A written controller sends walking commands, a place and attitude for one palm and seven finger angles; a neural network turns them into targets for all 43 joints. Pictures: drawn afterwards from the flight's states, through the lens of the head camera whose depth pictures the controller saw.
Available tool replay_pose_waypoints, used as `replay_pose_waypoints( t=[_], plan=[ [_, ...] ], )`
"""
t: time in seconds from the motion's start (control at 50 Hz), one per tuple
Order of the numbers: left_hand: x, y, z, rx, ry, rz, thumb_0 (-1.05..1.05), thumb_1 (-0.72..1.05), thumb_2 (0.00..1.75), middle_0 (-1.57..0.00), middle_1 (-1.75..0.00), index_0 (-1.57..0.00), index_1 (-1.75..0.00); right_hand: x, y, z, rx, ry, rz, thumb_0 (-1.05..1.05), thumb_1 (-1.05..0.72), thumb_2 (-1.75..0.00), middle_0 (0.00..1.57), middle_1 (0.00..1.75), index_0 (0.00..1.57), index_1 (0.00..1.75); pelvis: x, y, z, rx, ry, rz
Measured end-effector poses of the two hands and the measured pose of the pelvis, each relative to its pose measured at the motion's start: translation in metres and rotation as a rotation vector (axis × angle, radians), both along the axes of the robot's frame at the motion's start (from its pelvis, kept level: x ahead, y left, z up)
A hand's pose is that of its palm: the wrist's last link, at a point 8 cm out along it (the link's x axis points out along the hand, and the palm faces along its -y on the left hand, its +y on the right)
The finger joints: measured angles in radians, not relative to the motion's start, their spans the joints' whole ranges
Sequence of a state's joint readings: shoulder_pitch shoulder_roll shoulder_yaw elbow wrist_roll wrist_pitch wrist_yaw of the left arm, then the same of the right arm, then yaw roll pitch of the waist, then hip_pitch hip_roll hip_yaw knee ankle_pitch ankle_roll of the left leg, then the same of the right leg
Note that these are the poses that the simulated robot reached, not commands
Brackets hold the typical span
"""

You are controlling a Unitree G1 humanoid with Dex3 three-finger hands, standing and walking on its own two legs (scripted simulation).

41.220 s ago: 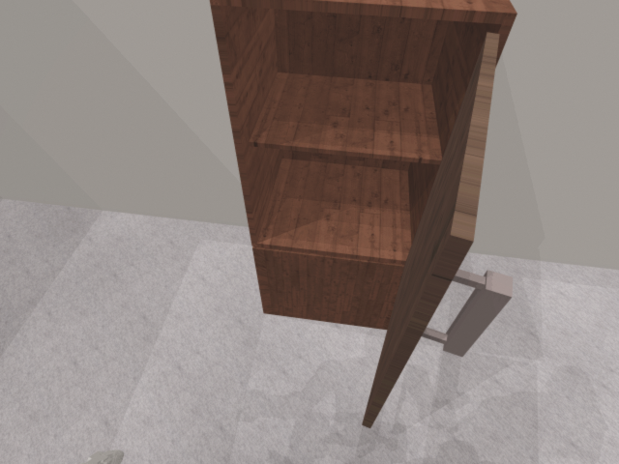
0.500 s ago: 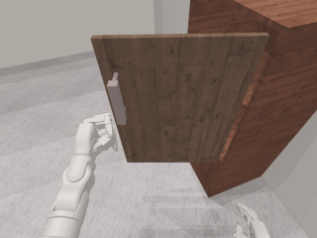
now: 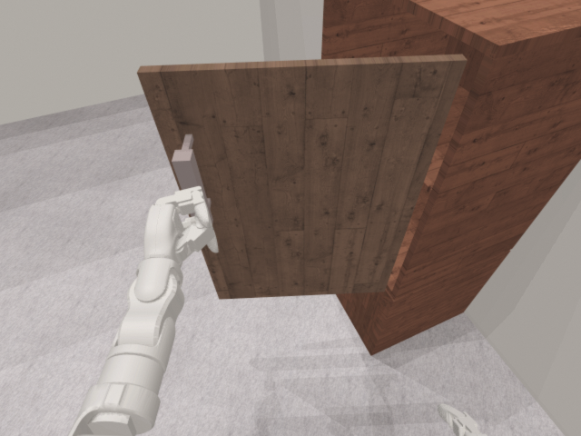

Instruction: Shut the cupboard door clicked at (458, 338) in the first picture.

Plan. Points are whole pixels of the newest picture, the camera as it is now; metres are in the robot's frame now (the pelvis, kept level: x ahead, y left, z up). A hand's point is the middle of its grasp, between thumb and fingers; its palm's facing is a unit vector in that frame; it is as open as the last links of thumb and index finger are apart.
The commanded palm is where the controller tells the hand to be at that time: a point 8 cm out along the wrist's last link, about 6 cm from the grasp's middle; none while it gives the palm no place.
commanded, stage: bring the fist close to the handle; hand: left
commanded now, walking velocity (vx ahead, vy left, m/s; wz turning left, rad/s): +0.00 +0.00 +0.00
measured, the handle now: (196, 184) +0.46 +0.16 +0.10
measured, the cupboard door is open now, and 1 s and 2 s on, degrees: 69 58 46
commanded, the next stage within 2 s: push the door shut along its arc in 0.14 s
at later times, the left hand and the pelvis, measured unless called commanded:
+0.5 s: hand (210, 216) +0.39 +0.13 +0.10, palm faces +0.01 -1.00 -0.01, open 3.1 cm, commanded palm +0.38 +0.18 +0.10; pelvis -0.01 +0.00 +0.00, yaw +1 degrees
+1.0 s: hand (232, 183) +0.46 +0.10 +0.10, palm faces -0.14 -0.99 -0.02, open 3.1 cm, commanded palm +0.45 +0.16 +0.10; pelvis -0.01 +0.01 -0.01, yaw +0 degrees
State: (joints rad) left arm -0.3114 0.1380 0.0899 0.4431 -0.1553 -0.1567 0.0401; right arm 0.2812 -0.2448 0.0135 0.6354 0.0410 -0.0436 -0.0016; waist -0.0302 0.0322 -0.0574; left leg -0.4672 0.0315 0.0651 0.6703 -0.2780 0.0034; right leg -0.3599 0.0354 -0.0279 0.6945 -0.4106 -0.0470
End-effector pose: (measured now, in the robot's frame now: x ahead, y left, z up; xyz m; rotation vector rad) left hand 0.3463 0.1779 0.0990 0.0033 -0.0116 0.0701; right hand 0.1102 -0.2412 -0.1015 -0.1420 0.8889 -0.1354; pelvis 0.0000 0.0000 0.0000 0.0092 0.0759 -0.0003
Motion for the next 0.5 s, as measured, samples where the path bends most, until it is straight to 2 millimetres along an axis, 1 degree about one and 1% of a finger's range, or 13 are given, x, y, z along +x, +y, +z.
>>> replay_pose_waypoints(
  t=[0.12, 0.22, 0.28, 0.34, 0.4, 0.5],
  plan=[
    [-0.003, 0.008, 0.0, 0.005, -0.007, 0.008, 0.01, 0.9, 0.9, -1.3, -1.5, -1.3, -1.5, 0.001, -0.003, 0.0, -0.016, 0.006, 0.001, 0.01, -0.91, -0.9, 0.2, 0.3, 0.2, 0.3, -0.003, 0.0, 0.0, -0.006, -0.004, 0.011],
    [-0.003, 0.004, 0.004, -0.002, -0.028, -0.014, 0.01, 0.9, 0.9, -1.3, -1.5, -1.3, -1.5, 0.007, -0.001, 0.001, -0.016, -0.013, 0.012, 0.01, -0.91, -0.9, 0.2, 0.3, 0.2, 0.3, -0.004, 0.001, 0.0, -0.007, -0.002, 0.014],
    [-0.002, 0.001, 0.002, -0.008, -0.014, -0.019, 0.01, 0.9, 0.9, -1.3, -1.5, -1.3, -1.5, 0.011, 0.002, 0.002, -0.011, -0.027, 0.017, 0.01, -0.91, -0.9, 0.2, 0.3, 0.2, 0.3, -0.005, 0.002, 0.0, -0.007, -0.002, 0.015],
    [0.003, 0.0, -0.001, 0.001, 0.006, -0.024, 0.01, 0.9, 0.9, -1.3, -1.5, -1.3, -1.5, 0.014, 0.005, 0.004, -0.01, -0.036, 0.022, 0.01, -0.91, -0.9, 0.2, 0.3, 0.2, 0.3, -0.006, 0.002, -0.001, -0.008, -0.003, 0.017],
    [0.011, 0.0, 0.0, 0.007, 0.006, -0.035, 0.01, 0.9, 0.9, -1.3, -1.5, -1.3, -1.5, 0.014, 0.007, 0.003, -0.011, -0.037, 0.023, 0.01, -0.91, -0.9, 0.2, 0.3, 0.2, 0.3, -0.007, 0.003, -0.001, -0.01, 0.001, 0.018],
    [0.025, 0.004, 0.002, 0.009, 0.001, -0.06, 0.02, 0.9, 0.91, -1.3, -1.5, -1.3, -1.5, 0.005, 0.008, -0.001, -0.014, -0.011, 0.015, 0.01, -0.91, -0.9, 0.2, 0.3, 0.2, 0.3, -0.008, 0.005, -0.003, -0.012, 0.013, 0.019]
  ],
)
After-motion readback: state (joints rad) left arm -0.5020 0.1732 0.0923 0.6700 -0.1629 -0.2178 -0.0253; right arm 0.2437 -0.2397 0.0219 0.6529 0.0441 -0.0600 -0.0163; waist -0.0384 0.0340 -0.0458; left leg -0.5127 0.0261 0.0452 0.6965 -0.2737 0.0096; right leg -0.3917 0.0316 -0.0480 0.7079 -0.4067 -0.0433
